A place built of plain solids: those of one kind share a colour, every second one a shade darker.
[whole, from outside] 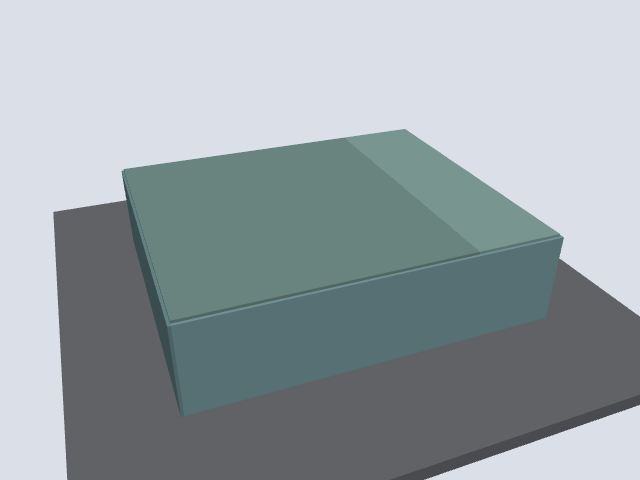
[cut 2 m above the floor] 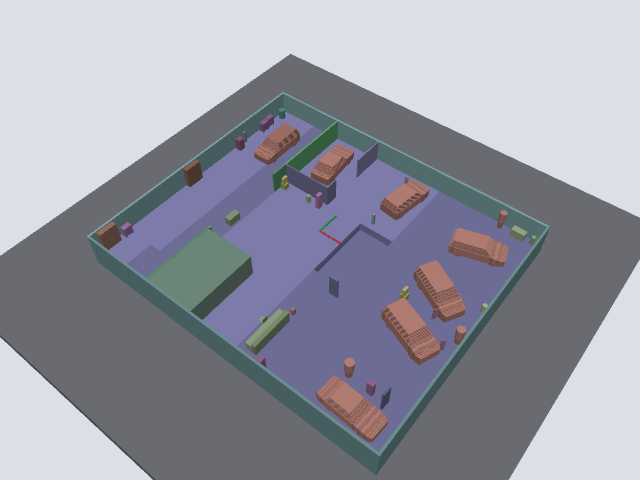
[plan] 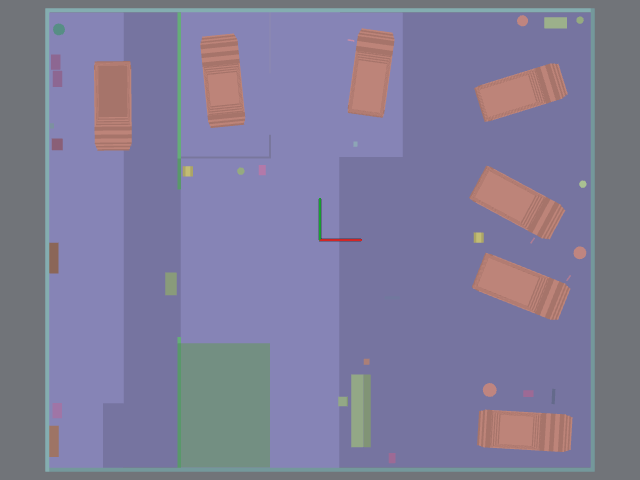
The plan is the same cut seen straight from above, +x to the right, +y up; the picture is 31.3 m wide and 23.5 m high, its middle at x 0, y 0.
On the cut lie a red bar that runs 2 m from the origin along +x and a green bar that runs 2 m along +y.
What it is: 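A car dealer's showroom with its handover bay and the front of its workshop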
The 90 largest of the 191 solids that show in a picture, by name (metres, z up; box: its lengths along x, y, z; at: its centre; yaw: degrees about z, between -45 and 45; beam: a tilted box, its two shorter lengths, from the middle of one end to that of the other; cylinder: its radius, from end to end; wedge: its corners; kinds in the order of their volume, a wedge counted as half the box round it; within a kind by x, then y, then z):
{
 "floor_1": {"box": [2.64, 22.29, 1.14], "at": [-11.93, 0.0, 0.52]},
 "floor_2": {"box": [1.01, 3.15, 1.14], "at": [-10.12, -9.57, 0.52]},
 "floor_3": {"box": [1.01, 6.9, 1.14], "at": [-10.12, -4.56, 0.52]},
 "floor_4": {"box": [1.01, 12.26, 1.14], "at": [-10.12, 5.01, 0.52]},
 "floor_5": {"box": [2.82, 22.29, 1.14], "at": [-8.21, 0.0, 0.52]},
 "floor_6": {"box": [7.76, 22.29, 1.14], "at": [-2.94, 0.0, 0.52]},
 "floor_7": {"box": [3.13, 9.22, 1.14], "at": [2.5, -6.54, 0.52]},
 "floor_8": {"box": [3.13, 6.01, 0.35], "at": [2.5, 1.07, 0.13]},
 "floor_9": {"box": [3.13, 7.08, 1.14], "at": [2.5, 7.61, 0.52]},
 "floor_10": {"box": [9.2, 22.29, 1.14], "at": [8.65, 0.0, 0.52]},
 "roof_1": {"box": [6.44, 22.29, 1.69], "at": [-10.03, 0.0, 6.18]},
 "roof_2": {"box": [20.06, 22.29, 0.2], "at": [3.22, 0.0, 6.92]},
 "wall_1": {"box": [0.2, 22.69, 6.87], "at": [-13.35, 0.0, 3.39]},
 "wall_2": {"box": [26.5, 0.2, 6.87], "at": [0.0, -11.25, 3.39]},
 "wall_3": {"box": [26.5, 0.2, 6.87], "at": [0.0, 11.25, 3.39]},
 "wall_4": {"box": [0.2, 22.69, 6.87], "at": [13.35, 0.0, 3.39]},
 "block_1": {"box": [4.36, 6.09, 2.84], "at": [-4.63, -8.1, 2.51]},
 "car_1": {"box": [1.82, 2.81, 0.74], "at": [-10.14, 6.96, 1.61], "yaw": 0.5},
 "car_2": {"box": [1.71, 3.12, 0.08], "at": [-10.14, 7.12, 2.02], "yaw": 0.5},
 "car_3": {"box": [1.67, 3.03, 0.08], "at": [-10.14, 7.14, 2.09], "yaw": 0.5},
 "car_4": {"box": [1.63, 2.95, 0.08], "at": [-10.14, 7.17, 2.17], "yaw": 0.5},
 "car_5": {"box": [1.59, 2.86, 0.08], "at": [-10.14, 7.19, 2.24], "yaw": 0.5},
 "car_6": {"box": [1.54, 2.77, 0.08], "at": [-10.14, 7.21, 2.31], "yaw": 0.5},
 "car_7": {"box": [1.5, 2.68, 0.08], "at": [-10.14, 7.23, 2.39], "yaw": 0.5},
 "car_8": {"box": [1.46, 2.59, 0.08], "at": [-10.14, 7.25, 2.46], "yaw": 0.5},
 "car_9": {"box": [1.84, 0.23, 0.74], "at": [-4.85, 8.67, 1.58], "yaw": 5.8},
 "car_10": {"box": [1.84, 2.4, 0.74], "at": [-4.72, 7.37, 1.58], "yaw": 5.8},
 "car_11": {"box": [1.84, 0.24, 0.74], "at": [-4.58, 6.07, 1.58], "yaw": 5.8},
 "car_12": {"box": [1.54, 2.67, 0.08], "at": [2.42, 7.57, 2.29], "yaw": -8.0},
 "car_13": {"box": [1.58, 2.75, 0.08], "at": [2.43, 7.59, 2.23], "yaw": -8.0},
 "car_14": {"box": [1.62, 2.83, 0.08], "at": [2.43, 7.61, 2.16], "yaw": -8.0},
 "car_15": {"box": [1.66, 2.91, 0.08], "at": [2.43, 7.63, 2.09], "yaw": -8.0},
 "car_16": {"box": [1.71, 3.0, 0.08], "at": [2.44, 7.65, 2.02], "yaw": -8.0},
 "car_17": {"box": [1.81, 2.68, 0.76], "at": [2.46, 7.81, 1.61], "yaw": -8.0},
 "car_18": {"box": [1.81, 0.26, 0.76], "at": [2.66, 9.26, 1.61], "yaw": -8.0},
 "car_19": {"box": [1.81, 0.26, 0.72], "at": [2.7, 9.5, 1.59], "yaw": -8.0},
 "car_20": {"box": [1.81, 0.26, 0.68], "at": [2.73, 9.74, 1.57], "yaw": -8.0},
 "car_21": {"box": [0.25, 1.85, 0.74], "at": [8.26, -9.24, 1.59], "yaw": -3.4},
 "car_22": {"box": [2.58, 1.48, 0.08], "at": [9.06, 2.13, 2.74], "yaw": -28.3},
 "car_23": {"box": [2.67, 1.53, 0.09], "at": [9.08, 2.12, 2.66], "yaw": -28.3},
 "car_24": {"box": [2.76, 1.57, 0.08], "at": [9.1, 2.11, 2.59], "yaw": -28.3},
 "car_25": {"box": [2.85, 1.61, 0.09], "at": [9.12, 2.1, 2.51], "yaw": -28.3},
 "car_26": {"box": [2.94, 1.65, 0.08], "at": [9.13, 2.09, 2.43], "yaw": -28.3},
 "car_27": {"box": [3.03, 1.7, 0.08], "at": [9.15, 2.08, 2.35], "yaw": -28.3},
 "car_28": {"box": [3.12, 1.74, 0.09], "at": [9.17, 2.07, 2.28], "yaw": -28.3},
 "car_29": {"box": [3.21, 1.78, 0.08], "at": [9.19, 2.06, 2.2], "yaw": -28.3},
 "car_30": {"box": [2.65, 1.51, 0.08], "at": [9.21, -2.05, 2.75], "yaw": -21.7},
 "car_31": {"box": [2.74, 1.55, 0.08], "at": [9.23, -2.06, 2.67], "yaw": -21.7},
 "car_32": {"box": [2.83, 1.59, 0.08], "at": [9.25, -2.07, 2.6], "yaw": -21.7},
 "car_33": {"box": [2.74, 1.54, 0.08], "at": [9.26, 7.06, 2.29], "yaw": 17.2},
 "car_34": {"box": [2.92, 1.64, 0.08], "at": [9.27, -2.08, 2.52], "yaw": -21.7},
 "car_35": {"box": [2.82, 1.59, 0.08], "at": [9.27, 7.07, 2.22], "yaw": 17.2},
 "car_36": {"box": [3.01, 1.68, 0.08], "at": [9.29, -2.08, 2.45], "yaw": -21.7},
 "car_37": {"box": [2.9, 1.63, 0.08], "at": [9.29, 7.08, 2.15], "yaw": 17.2},
 "car_38": {"box": [3.1, 1.72, 0.08], "at": [9.31, -2.09, 2.38], "yaw": -21.7},
 "car_39": {"box": [2.98, 1.67, 0.08], "at": [9.31, 7.08, 2.08], "yaw": 17.2},
 "car_40": {"box": [3.18, 1.76, 0.08], "at": [9.33, -2.1, 2.3], "yaw": -21.7},
 "car_41": {"box": [3.06, 1.71, 0.08], "at": [9.33, 7.09, 2.02], "yaw": 17.2},
 "car_42": {"box": [2.9, 1.89, 0.88], "at": [9.34, 1.98, 1.73], "yaw": -28.3},
 "car_43": {"box": [3.27, 1.81, 0.08], "at": [9.35, -2.11, 2.22], "yaw": -21.7},
 "car_44": {"box": [2.75, 1.82, 0.73], "at": [9.49, 7.14, 1.62], "yaw": 17.2},
 "car_45": {"box": [2.96, 1.91, 0.91], "at": [9.5, -2.17, 1.74], "yaw": -21.7},
 "car_46": {"box": [2.44, 1.85, 0.74], "at": [9.59, -9.32, 1.59], "yaw": -3.4},
 "car_47": {"box": [2.42, 1.75, 0.07], "at": [9.59, -9.32, 1.99], "yaw": -3.4},
 "car_48": {"box": [0.26, 1.89, 0.88], "at": [10.72, 1.23, 1.73], "yaw": -28.3},
 "car_49": {"box": [0.23, 1.85, 0.74], "at": [10.92, -9.4, 1.59], "yaw": -3.4},
 "car_50": {"box": [0.27, 1.82, 0.73], "at": [10.92, 7.58, 1.62], "yaw": 17.2},
 "car_51": {"box": [0.26, 1.89, 0.84], "at": [10.94, 1.11, 1.71], "yaw": -28.3},
 "car_52": {"box": [0.27, 1.91, 0.91], "at": [10.99, -2.76, 1.74], "yaw": -21.7},
 "car_53": {"box": [0.23, 1.85, 0.72], "at": [11.14, -9.41, 1.58], "yaw": -3.4},
 "car_54": {"box": [0.26, 1.89, 0.8], "at": [11.16, 0.99, 1.69], "yaw": -28.3},
 "car_55": {"box": [0.27, 1.82, 0.69], "at": [11.16, 7.65, 1.6], "yaw": 17.2},
 "car_56": {"box": [0.27, 1.91, 0.87], "at": [11.23, -2.86, 1.72], "yaw": -21.7},
 "car_57": {"box": [0.27, 1.82, 0.65], "at": [11.4, 7.73, 1.58], "yaw": 17.2},
 "car_58": {"box": [0.27, 1.91, 0.83], "at": [11.47, -2.95, 1.7], "yaw": -21.7},
 "part_1": {"box": [0.17, 6.09, 4.24], "at": [-6.89, -8.1, 3.21]},
 "part_2": {"box": [0.17, 1.52, 4.24], "at": [-6.89, 3.23, 3.21]},
 "part_3": {"box": [0.17, 7.16, 4.24], "at": [-6.89, 7.57, 3.21]},
 "counter_1": {"box": [0.6, 3.56, 0.74], "at": [1.83, -8.37, 1.46]},
 "counter_2": {"box": [0.35, 3.56, 1.1], "at": [2.31, -8.37, 1.64]},
 "tyres_1": {"box": [0.45, 1.5, 1.9], "at": [-13.03, -0.89, 2.04]},
 "tyres_2": {"box": [0.46, 1.53, 1.9], "at": [-13.02, -9.86, 2.04]},
 "screen_1": {"box": [4.31, 0.1, 2.93], "at": [-4.65, 4.04, 2.55]},
 "screen_2": {"box": [0.1, 1.17, 2.93], "at": [-2.45, 4.57, 2.55]},
 "screen_3": {"box": [0.1, 2.98, 2.93], "at": [-2.45, 9.65, 2.55]},
 "boards_1": {"box": [0.56, 1.12, 0.73], "at": [-7.29, -2.15, 1.45]},
 "boards_2": {"box": [1.12, 0.56, 0.81], "at": [11.53, 10.63, 1.49]},
 "pulpit_1": {"box": [0.54, 0.57, 1.12], "at": [-12.86, 4.68, 1.65]},
 "tub_1": {"cylinder": 0.34, "from": [8.31, -7.34, 1.82], "to": [8.31, -7.34, 2.76]},
 "trolley_1": {"box": [0.48, 0.8, 0.83], "at": [-12.85, 7.89, 1.62]}
}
